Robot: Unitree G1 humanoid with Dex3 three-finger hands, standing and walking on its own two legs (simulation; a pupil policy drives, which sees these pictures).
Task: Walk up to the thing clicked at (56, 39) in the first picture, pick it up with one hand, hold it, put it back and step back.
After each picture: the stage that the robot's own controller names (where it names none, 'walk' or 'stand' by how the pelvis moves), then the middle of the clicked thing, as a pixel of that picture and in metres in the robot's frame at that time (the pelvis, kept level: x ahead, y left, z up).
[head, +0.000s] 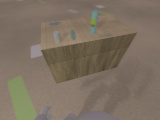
stand; (57, 37) +0.75 +0.40 +0.03
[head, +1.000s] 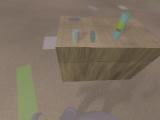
walk; (75, 36) +0.71 +0.20 +0.05
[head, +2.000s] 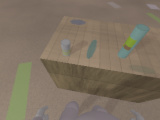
rise first; (66, 48) +0.49 +0.23 +0.05
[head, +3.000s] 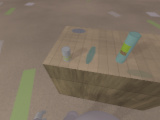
stand; (66, 54) +0.49 +0.23 +0.04
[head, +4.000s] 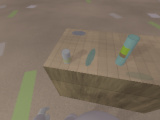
stand; (66, 56) +0.49 +0.23 +0.03
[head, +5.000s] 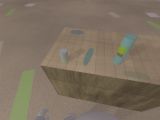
stand; (64, 55) +0.49 +0.24 +0.03
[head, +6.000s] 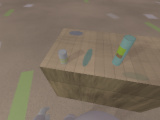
stand; (63, 56) +0.48 +0.25 +0.03
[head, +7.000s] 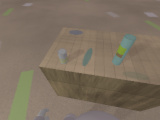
stand; (63, 56) +0.47 +0.25 +0.03
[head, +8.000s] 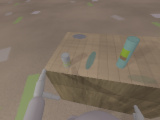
rise first; (66, 60) +0.45 +0.25 +0.03
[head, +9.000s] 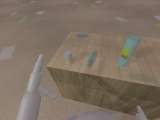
go down; (68, 57) +0.48 +0.25 +0.03
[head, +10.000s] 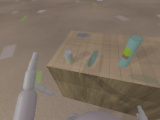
go down; (69, 57) +0.48 +0.25 +0.03
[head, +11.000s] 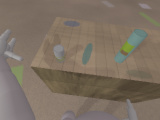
go down; (59, 54) +0.45 +0.23 +0.05
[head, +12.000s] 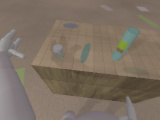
approach; (59, 53) +0.47 +0.24 +0.06
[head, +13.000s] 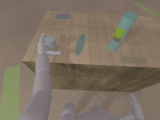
close; (51, 45) +0.49 +0.26 +0.09
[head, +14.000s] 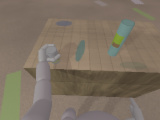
lift; (53, 55) +0.43 +0.25 +0.08
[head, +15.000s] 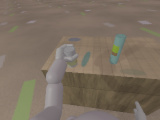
lift; (71, 57) +0.36 +0.14 +0.21
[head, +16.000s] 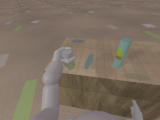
hold; (68, 59) +0.34 +0.17 +0.19
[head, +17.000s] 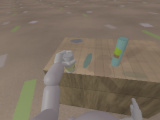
hold; (69, 62) +0.34 +0.16 +0.17
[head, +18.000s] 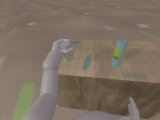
crouch; (67, 51) +0.40 +0.18 +0.22
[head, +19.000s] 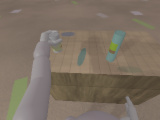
lower; (55, 42) +0.48 +0.23 +0.20
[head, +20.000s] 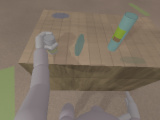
lower; (51, 44) +0.49 +0.25 +0.09
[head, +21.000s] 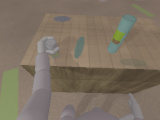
lower; (52, 49) +0.47 +0.24 +0.09
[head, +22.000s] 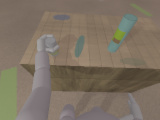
lower; (52, 47) +0.48 +0.24 +0.09
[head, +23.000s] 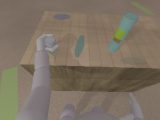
lower; (52, 46) +0.48 +0.24 +0.09
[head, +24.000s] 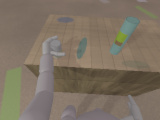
open; (56, 49) +0.47 +0.23 +0.08
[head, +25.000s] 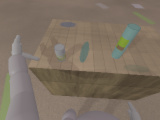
sink last; (60, 53) +0.46 +0.22 +0.07
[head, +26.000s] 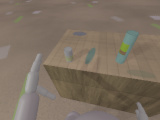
stand; (68, 54) +0.49 +0.24 +0.07
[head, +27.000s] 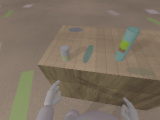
stand; (65, 53) +0.47 +0.23 +0.07
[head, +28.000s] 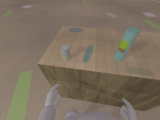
stand; (65, 53) +0.48 +0.23 +0.08
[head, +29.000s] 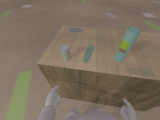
stand; (65, 53) +0.48 +0.22 +0.08
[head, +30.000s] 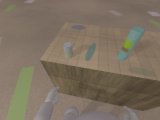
stand; (68, 50) +0.49 +0.22 +0.08
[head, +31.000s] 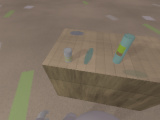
stand; (68, 55) +0.50 +0.22 +0.03
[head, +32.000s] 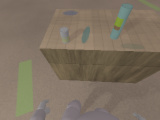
walk; (65, 35) +0.61 +0.25 +0.06
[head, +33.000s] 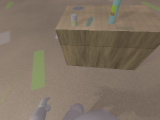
walk; (74, 20) +0.95 +0.26 +0.05
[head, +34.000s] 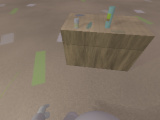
stand; (76, 23) +1.11 +0.26 +0.04
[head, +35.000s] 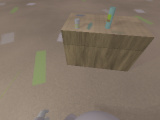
stand; (77, 23) +1.11 +0.26 +0.03
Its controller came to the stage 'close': yes
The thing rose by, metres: 0.23
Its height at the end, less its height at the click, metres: +0.00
